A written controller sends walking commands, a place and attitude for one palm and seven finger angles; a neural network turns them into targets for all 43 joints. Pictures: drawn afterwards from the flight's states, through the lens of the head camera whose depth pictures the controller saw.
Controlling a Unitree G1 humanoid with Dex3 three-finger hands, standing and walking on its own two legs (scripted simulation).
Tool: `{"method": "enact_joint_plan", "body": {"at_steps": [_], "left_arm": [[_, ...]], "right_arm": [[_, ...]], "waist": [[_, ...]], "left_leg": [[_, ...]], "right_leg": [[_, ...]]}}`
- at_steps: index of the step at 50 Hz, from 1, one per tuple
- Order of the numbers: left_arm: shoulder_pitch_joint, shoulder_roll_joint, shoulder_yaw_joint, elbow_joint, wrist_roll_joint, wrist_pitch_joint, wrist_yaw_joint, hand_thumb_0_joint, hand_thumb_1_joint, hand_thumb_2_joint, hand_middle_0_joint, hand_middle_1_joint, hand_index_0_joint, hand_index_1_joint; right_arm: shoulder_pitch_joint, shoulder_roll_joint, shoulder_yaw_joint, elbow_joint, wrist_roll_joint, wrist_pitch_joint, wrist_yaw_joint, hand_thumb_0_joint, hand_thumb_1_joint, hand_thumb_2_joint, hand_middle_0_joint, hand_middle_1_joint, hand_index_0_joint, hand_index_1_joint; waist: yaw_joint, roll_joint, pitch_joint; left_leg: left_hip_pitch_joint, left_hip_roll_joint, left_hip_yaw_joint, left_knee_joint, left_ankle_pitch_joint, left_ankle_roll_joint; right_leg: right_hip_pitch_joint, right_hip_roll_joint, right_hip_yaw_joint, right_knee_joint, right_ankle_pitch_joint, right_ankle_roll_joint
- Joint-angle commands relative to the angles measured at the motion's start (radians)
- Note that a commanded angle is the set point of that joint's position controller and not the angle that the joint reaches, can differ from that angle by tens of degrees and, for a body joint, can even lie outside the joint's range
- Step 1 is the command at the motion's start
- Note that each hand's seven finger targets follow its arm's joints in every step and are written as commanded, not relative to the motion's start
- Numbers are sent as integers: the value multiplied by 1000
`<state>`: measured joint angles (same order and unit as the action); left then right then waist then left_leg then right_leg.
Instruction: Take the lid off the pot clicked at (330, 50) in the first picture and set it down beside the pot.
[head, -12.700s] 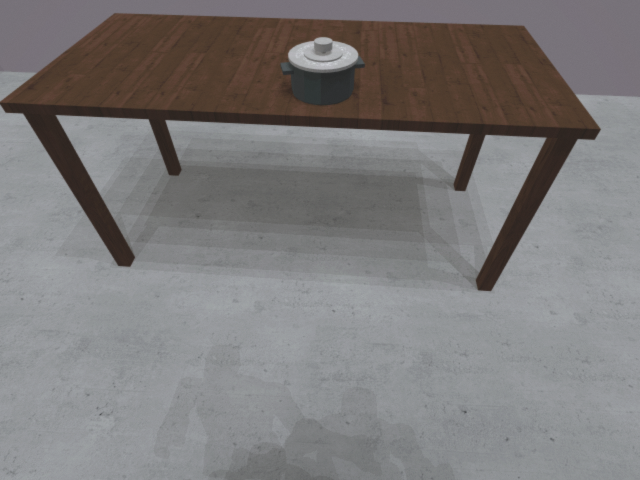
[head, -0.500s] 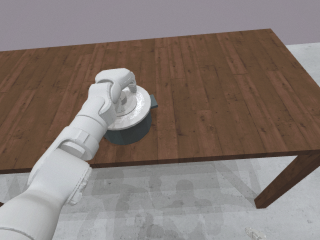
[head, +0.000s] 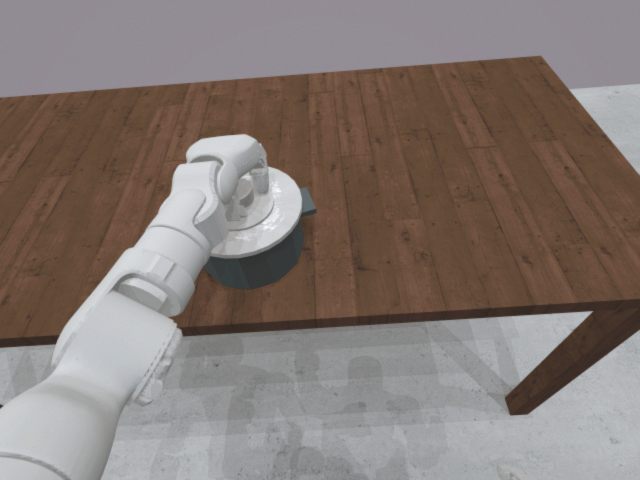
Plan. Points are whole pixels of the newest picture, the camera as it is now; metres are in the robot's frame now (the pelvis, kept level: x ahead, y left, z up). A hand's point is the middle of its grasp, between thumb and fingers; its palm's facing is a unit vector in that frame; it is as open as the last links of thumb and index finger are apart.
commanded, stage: close the fingers and squeeze the knob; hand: left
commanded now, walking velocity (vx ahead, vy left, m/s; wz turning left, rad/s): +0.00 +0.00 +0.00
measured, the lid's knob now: (236, 193) +0.49 +0.11 +0.09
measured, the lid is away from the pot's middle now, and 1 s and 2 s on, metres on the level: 0.00 0.01 0.01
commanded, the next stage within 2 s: lift the lid straight up in 0.72 s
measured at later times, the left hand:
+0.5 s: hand (232, 195) +0.46 +0.11 +0.11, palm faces -0.32 -0.06 -0.94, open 7.0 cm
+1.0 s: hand (228, 197) +0.45 +0.11 +0.11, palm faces -0.32 -0.05 -0.95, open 6.9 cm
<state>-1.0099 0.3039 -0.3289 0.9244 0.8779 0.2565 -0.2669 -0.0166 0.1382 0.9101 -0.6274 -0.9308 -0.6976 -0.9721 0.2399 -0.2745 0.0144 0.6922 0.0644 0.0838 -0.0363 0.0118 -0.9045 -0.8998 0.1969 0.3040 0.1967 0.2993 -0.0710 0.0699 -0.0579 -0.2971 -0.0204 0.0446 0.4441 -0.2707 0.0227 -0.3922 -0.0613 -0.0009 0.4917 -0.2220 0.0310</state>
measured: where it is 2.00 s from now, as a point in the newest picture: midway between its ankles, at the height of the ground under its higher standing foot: outside the picture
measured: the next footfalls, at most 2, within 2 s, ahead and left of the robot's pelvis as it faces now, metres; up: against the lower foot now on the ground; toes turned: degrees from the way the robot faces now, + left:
none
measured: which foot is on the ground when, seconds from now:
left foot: down 0.00-1.00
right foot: down 0.00-1.00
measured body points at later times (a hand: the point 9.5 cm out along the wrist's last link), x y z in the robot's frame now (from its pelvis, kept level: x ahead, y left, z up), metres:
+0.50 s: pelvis +0.00 +0.00 +0.00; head +0.03 -0.03 +0.45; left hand +0.47 +0.11 +0.16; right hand +0.10 -0.25 -0.14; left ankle -0.03 +0.11 -0.74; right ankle +0.01 -0.14 -0.74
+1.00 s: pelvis +0.00 +0.00 +0.00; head +0.03 -0.04 +0.45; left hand +0.46 +0.11 +0.17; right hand +0.11 -0.25 -0.13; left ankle -0.03 +0.11 -0.74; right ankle +0.01 -0.14 -0.74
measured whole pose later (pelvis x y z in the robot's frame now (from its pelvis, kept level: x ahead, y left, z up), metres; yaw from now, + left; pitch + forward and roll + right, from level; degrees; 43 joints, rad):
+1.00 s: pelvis +0.00 +0.00 +0.00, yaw +0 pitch +6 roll +1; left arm -0.92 0.33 -0.32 0.78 0.87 0.27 -0.28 0.01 0.21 0.77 -0.62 -0.92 -0.80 -1.00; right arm 0.23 -0.27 0.01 0.67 0.07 0.08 -0.02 0.01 -0.90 -0.90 0.20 0.30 0.20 0.30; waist -0.06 0.08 -0.05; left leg -0.27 -0.02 0.04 0.43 -0.27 0.02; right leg -0.36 -0.06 0.00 0.47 -0.22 0.03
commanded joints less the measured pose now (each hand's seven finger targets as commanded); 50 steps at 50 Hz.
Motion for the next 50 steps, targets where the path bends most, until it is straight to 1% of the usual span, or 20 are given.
{"method": "enact_joint_plan", "body": {"at_steps": [1, 3, 5, 7, 11, 13, 18, 19, 22, 24, 27, 29, 31, 32, 36, 39, 42, 43, 45, 50], "left_arm": [[-522, 196, 84, -176, 25, -13, 52, 0, 373, 800, -754, -1014, -754, -1014], [-525, 177, 67, -182, 27, -9, 52, 0, 406, 764, -772, -1017, -772, -1017], [-505, 244, 128, -190, 27, -15, 55, 0, 440, 725, -790, -1018, -790, -1018], [-493, 172, 69, -171, 27, -7, 51, 0, 391, 786, -755, -999, -790, -1020], [-524, 245, 121, -216, 28, -11, 55, 0, 373, 834, -729, -981, -813, -1031], [-479, 206, 91, -177, 34, 0, 52, 0, 382, 844, -729, -979, -828, -1037], [-481, 241, 119, -212, 40, -2, 58, 0, 420, 869, -741, -982, -859, -1047], [-476, 202, 88, -204, 35, 4, 56, 0, 429, 874, -745, -984, -865, -1049], [-459, 261, 138, -217, 35, 4, 59, 0, 456, 889, -758, -988, -881, -1055], [-481, 191, 77, -210, 33, 12, 52, 0, 475, 899, -766, -992, -891, -1059], [-471, 230, 110, -229, 40, 11, 57, 0, 505, 915, -778, -998, -906, -1065], [-482, 175, 67, -222, 32, 19, 51, 0, 526, 924, -787, -1001, -917, -1069], [-488, 233, 111, -224, 34, 15, 51, 0, 546, 934, -796, -1005, -927, -1074], [-487, 202, 84, -213, 32, 18, 49, 0, 557, 939, -800, -1006, -932, -1077], [-506, 204, 88, -247, 29, 10, 43, 0, 597, 955, -817, -1015, -952, -1086], [-458, 255, 132, -259, 29, 10, 47, 0, 614, 961, -823, -1020, -961, -1090], [-466, 231, 107, -271, 25, 7, 40, 0, 623, 963, -826, -1023, -967, -1092], [-484, 267, 133, -308, 26, 5, 44, 0, 625, 964, -826, -1023, -968, -1092], [-508, 232, 104, -392, 19, -5, 43, 0, 628, 965, -827, -1024, -969, -1092], [-518, 253, 119, -390, 10, 9, 51, 0, 632, 965, -828, -1025, -971, -1093]], "right_arm": [[-21, -109, -37, -108, -2, -33, -3, 0, -900, -900, 200, 300, 200, 300], [-16, -108, -39, -105, -2, -31, 2, 0, -900, -900, 200, 300, 200, 300], [-18, -116, -40, -110, -5, -29, 2, 0, -900, -900, 200, 300, 200, 300], [-21, -107, -40, -108, -2, -28, 5, 0, -900, -900, 200, 300, 200, 300], [-25, -113, -37, -116, -4, -26, 3, 0, -900, -900, 200, 300, 200, 300], [-23, -108, -36, -113, -2, -22, 5, 0, -900, -900, 200, 300, 200, 300], [-27, -110, -38, -121, -4, -23, 9, 0, -900, -900, 200, 300, 200, 300], [-35, -105, -37, -123, -2, -22, 11, 0, -900, -900, 200, 300, 200, 300], [-38, -110, -39, -127, -4, -23, 8, 0, -900, -900, 200, 300, 200, 300], [-38, -108, -38, -120, 1, -19, 10, 0, -900, -900, 200, 300, 200, 300], [-40, -108, -40, -124, -3, -22, 12, 0, -900, -900, 200, 300, 200, 300], [-40, -107, -39, -120, -1, -19, 13, 0, -900, -900, 200, 300, 200, 300], [-38, -113, -38, -120, -2, -18, 9, 0, -900, -900, 200, 300, 200, 300], [-42, -108, -37, -121, -1, -19, 8, 0, -900, -900, 200, 300, 200, 300], [-41, -109, -40, -122, -2, -20, 8, 0, -900, -900, 200, 300, 200, 300], [-45, -109, -37, -131, -4, -22, 10, 0, -900, -900, 200, 300, 200, 300], [-53, -107, -37, -132, 1, -19, 9, 0, -900, -900, 200, 300, 200, 300], [-53, -108, -39, -135, 1, -21, 9, 0, -900, -900, 200, 300, 200, 300], [-68, -100, -41, -149, 1, -34, 11, 0, -900, -900, 200, 300, 200, 300], [-69, -102, -39, -135, 1, -45, 12, 0, -900, -900, 200, 300, 200, 300]], "waist": [[-13, -125, -381], [-14, -126, -379], [-2, -136, -400], [-11, -130, -362], [-4, -131, -395], [-4, -128, -375], [5, -108, -402], [0, -102, -382], [11, -124, -398], [-7, -135, -365], [5, -95, -402], [-6, -112, -378], [0, -130, -395], [-5, -116, -385], [-6, -117, -401], [11, -112, -419], [3, -129, -388], [8, -130, -414], [5, -93, -457], [8, -89, -426]], "left_leg": [[122, -18, -15, -30, 304, 46], [127, -15, -19, -31, 312, 45], [120, -14, -21, -29, 328, 46], [124, -13, -17, -29, 322, 45], [119, -15, -18, -33, 315, 46], [118, -14, -16, -34, 327, 45], [136, -11, -24, -30, 358, 42], [132, -12, -20, -31, 342, 41], [123, -14, -17, -34, 335, 45], [122, -11, -15, -35, 328, 44], [146, -12, -22, -27, 358, 42], [139, -11, -18, -28, 351, 42], [129, -13, -20, -29, 344, 44], [130, -17, -16, -29, 328, 45], [140, -13, -15, -30, 337, 45], [137, -16, -19, -25, 368, 45], [125, -16, -14, -29, 348, 48], [137, -14, -19, -30, 362, 48], [185, -13, -29, -15, 427, 50], [180, -15, -34, -22, 396, 46]], "right_leg": [[202, 54, -36, -16, 353, -59], [196, 55, -40, -15, 352, -59], [224, 53, -35, -15, 368, -61], [190, 56, -44, -16, 356, -60], [226, 53, -37, -16, 365, -59], [209, 55, -41, -15, 364, -60], [218, 55, -42, -8, 372, -63], [206, 56, -42, -13, 363, -62], [238, 54, -38, -15, 372, -60], [204, 56, -43, -20, 363, -59], [214, 57, -40, -10, 370, -63], [199, 58, -44, -15, 371, -61], [224, 57, -41, -13, 375, -61], [212, 57, -40, -16, 366, -60], [223, 56, -38, -17, 378, -60], [260, 53, -35, -13, 413, -61], [251, 54, -36, -22, 409, -59], [268, 53, -35, -18, 417, -58], [263, 52, -33, -14, 440, -60], [254, 54, -38, -19, 415, -62]]}}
